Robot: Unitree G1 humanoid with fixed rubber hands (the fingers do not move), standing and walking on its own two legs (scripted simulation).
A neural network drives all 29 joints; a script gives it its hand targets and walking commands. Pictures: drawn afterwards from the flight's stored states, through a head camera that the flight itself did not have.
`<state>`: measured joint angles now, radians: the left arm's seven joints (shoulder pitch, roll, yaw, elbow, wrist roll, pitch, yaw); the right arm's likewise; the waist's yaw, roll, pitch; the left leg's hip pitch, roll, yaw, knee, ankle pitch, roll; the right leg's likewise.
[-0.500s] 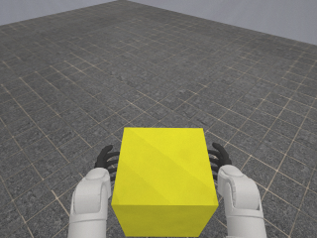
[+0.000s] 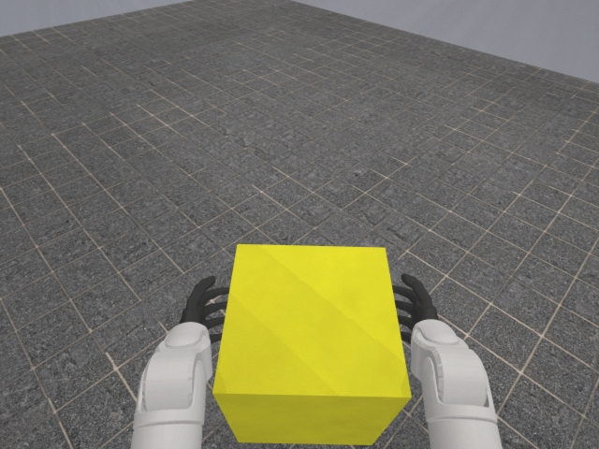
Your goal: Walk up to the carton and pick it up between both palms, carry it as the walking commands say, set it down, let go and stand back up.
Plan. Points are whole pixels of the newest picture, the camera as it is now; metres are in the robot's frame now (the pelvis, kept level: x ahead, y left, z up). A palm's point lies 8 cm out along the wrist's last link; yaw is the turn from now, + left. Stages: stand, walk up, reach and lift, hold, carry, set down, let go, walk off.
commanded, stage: carry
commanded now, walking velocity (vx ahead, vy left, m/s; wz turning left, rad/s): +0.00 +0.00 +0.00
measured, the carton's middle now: (308, 349) +0.29 +0.00 -0.03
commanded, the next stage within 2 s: hold in 0.48 s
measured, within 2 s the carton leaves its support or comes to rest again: neither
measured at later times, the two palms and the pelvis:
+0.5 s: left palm (196, 338) +0.27 +0.15 +0.04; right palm (423, 334) +0.28 -0.15 +0.04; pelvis +0.00 +0.00 +0.00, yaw +1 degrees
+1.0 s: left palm (210, 354) +0.26 +0.13 +0.02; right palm (432, 350) +0.27 -0.16 +0.02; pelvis -0.04 -0.01 +0.01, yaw +10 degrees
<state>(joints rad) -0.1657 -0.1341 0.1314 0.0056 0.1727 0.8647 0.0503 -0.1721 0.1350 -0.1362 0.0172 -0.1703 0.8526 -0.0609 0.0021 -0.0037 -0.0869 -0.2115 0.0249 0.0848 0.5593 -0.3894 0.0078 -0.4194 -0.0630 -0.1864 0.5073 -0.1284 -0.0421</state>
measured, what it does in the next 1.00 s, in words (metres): stands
